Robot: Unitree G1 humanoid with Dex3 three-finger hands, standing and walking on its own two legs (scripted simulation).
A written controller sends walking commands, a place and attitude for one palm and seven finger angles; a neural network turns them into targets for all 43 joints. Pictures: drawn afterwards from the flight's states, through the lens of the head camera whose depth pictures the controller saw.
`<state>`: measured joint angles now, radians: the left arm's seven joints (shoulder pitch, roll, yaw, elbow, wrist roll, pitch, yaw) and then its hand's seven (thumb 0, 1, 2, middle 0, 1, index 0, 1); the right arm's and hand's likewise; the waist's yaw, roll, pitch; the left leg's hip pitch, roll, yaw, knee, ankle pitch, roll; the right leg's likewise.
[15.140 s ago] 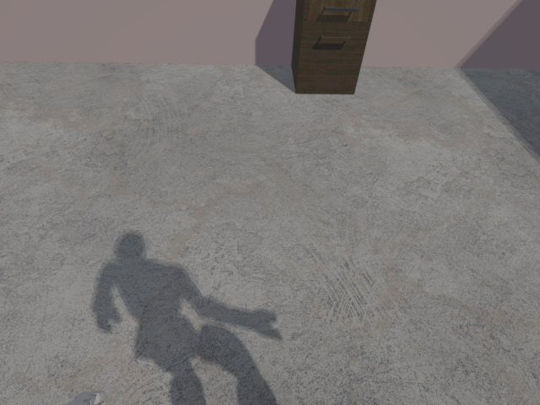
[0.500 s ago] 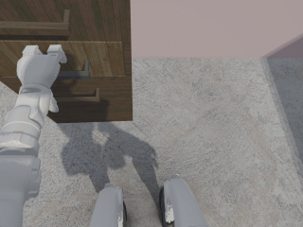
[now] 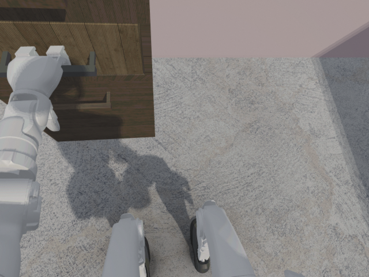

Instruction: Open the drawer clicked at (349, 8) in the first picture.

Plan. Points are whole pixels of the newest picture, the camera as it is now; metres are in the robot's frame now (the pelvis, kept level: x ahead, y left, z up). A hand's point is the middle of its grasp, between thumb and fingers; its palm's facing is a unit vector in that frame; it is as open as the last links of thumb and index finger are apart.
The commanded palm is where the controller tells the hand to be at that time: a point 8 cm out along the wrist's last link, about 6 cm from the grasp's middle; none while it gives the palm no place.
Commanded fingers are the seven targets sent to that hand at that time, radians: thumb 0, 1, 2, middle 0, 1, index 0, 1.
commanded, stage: lower the fingers behind the handle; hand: left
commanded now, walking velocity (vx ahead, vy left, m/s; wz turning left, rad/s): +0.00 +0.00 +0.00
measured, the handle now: (49, 63) +0.58 +0.25 -0.02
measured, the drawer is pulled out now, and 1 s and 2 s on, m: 0.00 0.00 0.02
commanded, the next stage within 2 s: close the thumb around the handle in 0.60 s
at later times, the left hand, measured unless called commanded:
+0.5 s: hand (54, 88) +0.53 +0.24 -0.04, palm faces -0.10 +0.00 -1.00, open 13.8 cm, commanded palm +0.53 +0.22 +0.01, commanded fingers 0.00 -0.50 0.30 -0.30 -1.20 -0.30 -1.20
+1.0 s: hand (54, 88) +0.53 +0.24 -0.04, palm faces -0.07 -0.01 -1.00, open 11.2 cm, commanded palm +0.52 +0.22 +0.01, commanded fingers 0.00 0.40 0.68 -0.36 -1.30 -0.36 -1.30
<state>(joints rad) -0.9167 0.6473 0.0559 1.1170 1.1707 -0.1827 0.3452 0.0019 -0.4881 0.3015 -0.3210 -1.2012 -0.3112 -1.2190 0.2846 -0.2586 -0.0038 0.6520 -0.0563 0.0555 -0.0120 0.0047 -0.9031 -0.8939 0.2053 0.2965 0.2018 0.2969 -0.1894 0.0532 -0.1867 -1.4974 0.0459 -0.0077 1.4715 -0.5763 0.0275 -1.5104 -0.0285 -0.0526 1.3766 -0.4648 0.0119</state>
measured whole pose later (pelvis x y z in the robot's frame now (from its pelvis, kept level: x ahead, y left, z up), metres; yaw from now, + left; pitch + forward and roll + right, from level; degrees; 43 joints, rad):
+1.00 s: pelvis +0.00 +0.00 -0.01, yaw +0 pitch +35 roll -4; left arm -0.92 0.61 0.05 1.08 1.16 -0.11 0.39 0.00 -0.10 0.47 -0.35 -1.25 -0.35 -1.25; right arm 0.26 -0.24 0.00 0.67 -0.06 0.07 0.01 0.01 -0.90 -0.89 0.21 0.30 0.20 0.30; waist -0.18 0.06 -0.18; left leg -1.52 0.05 -0.02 1.50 -0.59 0.02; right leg -1.53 -0.02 -0.06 1.40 -0.48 0.01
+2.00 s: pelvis +0.03 +0.00 +0.01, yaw -1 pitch +34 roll -3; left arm -0.68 0.52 0.09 0.91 1.15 -0.17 0.47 0.01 0.80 0.82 -0.33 -1.35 -0.42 -1.35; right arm 0.23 -0.25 -0.03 0.66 -0.06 0.11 0.02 0.01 -0.90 -0.89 0.20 0.30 0.20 0.30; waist -0.12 0.05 -0.19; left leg -1.39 0.05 0.02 1.43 -0.63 0.03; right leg -1.43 -0.01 -0.02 1.35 -0.52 0.02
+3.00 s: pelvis +0.03 +0.00 +0.02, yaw +0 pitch +31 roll -1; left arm -0.48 0.45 0.09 0.81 1.16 -0.19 0.54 0.01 0.79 0.81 -0.34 -1.35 -0.42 -1.35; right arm 0.19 -0.25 -0.05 0.66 -0.06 0.11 0.02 0.01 -0.90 -0.89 0.20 0.30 0.20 0.30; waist -0.08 0.04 -0.20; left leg -1.33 0.05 0.03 1.41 -0.62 0.02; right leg -1.38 -0.02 -0.01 1.36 -0.52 0.01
